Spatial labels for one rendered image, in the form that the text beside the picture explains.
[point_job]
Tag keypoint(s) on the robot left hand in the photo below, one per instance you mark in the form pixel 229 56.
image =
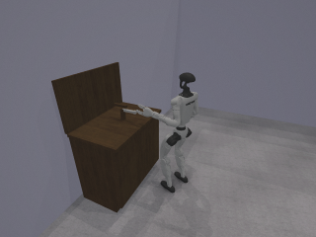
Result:
pixel 146 111

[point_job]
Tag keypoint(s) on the counter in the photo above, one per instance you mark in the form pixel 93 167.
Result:
pixel 113 150

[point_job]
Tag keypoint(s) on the left robot upper arm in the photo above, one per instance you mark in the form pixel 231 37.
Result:
pixel 176 103

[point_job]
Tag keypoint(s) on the tap lever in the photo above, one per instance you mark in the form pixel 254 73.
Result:
pixel 130 111

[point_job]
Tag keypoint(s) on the right robot upper arm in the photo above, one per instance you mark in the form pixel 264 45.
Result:
pixel 195 109

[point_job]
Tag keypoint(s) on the humanoid robot head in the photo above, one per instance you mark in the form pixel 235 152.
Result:
pixel 187 78

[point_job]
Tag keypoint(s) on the robot left thigh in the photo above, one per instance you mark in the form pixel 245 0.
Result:
pixel 166 145

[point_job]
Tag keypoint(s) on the robot left forearm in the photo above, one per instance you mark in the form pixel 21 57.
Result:
pixel 161 117

